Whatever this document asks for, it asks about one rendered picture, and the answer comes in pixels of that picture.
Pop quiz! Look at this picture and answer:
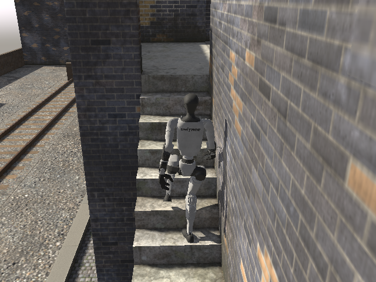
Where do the stairs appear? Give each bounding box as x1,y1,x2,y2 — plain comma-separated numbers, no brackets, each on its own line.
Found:
132,75,224,282

